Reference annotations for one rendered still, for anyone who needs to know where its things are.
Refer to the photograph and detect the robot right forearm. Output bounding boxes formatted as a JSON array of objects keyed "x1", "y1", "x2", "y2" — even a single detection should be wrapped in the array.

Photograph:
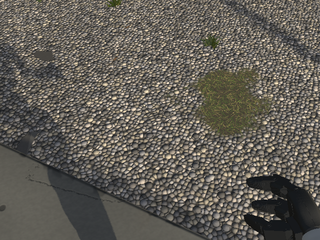
[{"x1": 302, "y1": 228, "x2": 320, "y2": 240}]

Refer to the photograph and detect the robot right hand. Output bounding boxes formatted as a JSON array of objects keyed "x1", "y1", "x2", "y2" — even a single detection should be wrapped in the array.
[{"x1": 244, "y1": 174, "x2": 320, "y2": 240}]

